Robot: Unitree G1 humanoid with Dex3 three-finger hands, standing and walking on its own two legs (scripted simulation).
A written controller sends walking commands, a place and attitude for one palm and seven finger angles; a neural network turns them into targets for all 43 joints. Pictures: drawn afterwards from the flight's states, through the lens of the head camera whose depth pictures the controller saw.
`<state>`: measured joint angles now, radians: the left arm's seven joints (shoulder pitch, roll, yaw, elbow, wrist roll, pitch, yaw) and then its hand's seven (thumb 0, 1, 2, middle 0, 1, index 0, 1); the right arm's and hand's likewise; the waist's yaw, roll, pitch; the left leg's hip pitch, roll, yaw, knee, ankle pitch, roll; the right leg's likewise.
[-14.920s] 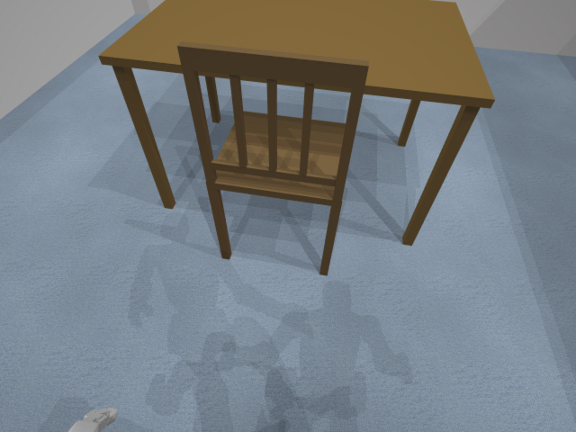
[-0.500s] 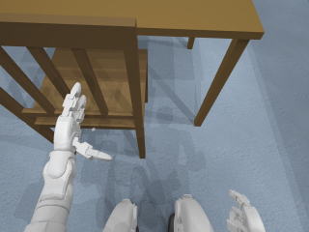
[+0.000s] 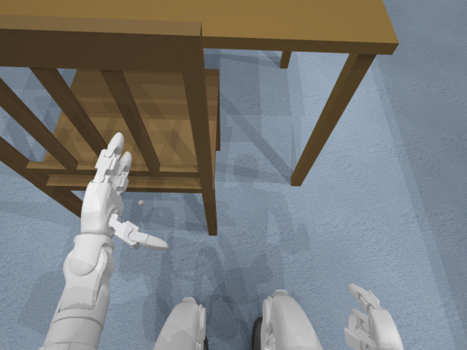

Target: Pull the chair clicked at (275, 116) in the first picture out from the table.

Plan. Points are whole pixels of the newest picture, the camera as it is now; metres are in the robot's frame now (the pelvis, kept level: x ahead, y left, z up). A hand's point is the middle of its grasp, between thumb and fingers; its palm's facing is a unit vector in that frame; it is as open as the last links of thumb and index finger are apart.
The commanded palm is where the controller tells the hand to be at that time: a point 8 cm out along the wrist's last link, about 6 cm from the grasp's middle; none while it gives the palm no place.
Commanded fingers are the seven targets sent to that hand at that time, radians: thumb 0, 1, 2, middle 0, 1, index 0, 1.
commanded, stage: aim the fingers beside a spindle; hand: left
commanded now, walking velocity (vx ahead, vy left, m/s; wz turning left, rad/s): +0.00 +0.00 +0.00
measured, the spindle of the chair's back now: (85, 127) +0.49 +0.28 +0.02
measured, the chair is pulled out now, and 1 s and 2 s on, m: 0.00 0.00 0.00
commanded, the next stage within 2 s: push the fingers through the gap in 1.36 s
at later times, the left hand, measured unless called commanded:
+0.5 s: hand (130, 200) +0.34 +0.17 +0.03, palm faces +0.00 -1.00 -0.05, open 16.9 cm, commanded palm +0.32 +0.22 +0.02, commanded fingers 0.00 -0.50 0.30 -0.06 -0.08 -0.06 -0.08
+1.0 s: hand (144, 210) +0.33 +0.15 +0.02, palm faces -0.05 -1.00 -0.02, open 16.9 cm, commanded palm +0.31 +0.21 +0.03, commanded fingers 0.00 -0.50 0.30 -0.06 -0.08 -0.06 -0.08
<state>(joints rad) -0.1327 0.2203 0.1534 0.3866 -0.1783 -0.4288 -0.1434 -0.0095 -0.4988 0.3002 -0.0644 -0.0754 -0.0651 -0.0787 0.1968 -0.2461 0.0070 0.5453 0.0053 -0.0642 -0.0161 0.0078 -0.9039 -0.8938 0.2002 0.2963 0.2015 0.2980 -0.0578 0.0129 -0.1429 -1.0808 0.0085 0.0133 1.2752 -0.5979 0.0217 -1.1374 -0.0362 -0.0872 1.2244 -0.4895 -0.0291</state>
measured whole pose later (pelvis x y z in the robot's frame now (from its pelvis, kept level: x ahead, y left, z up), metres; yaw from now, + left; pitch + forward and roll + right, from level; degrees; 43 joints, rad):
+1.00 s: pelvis +0.00 +0.00 +0.00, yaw +0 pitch +23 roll -1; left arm -0.06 0.20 0.11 0.31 -0.19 -0.43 -0.15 -0.01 -0.50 0.30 -0.06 -0.08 -0.06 -0.08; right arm 0.21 -0.24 0.01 0.55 0.01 -0.07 -0.02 0.01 -0.90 -0.89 0.20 0.30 0.20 0.30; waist -0.05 0.02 -0.15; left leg -1.06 0.01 0.01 1.26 -0.60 0.02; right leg -1.11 -0.04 -0.08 1.21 -0.49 -0.02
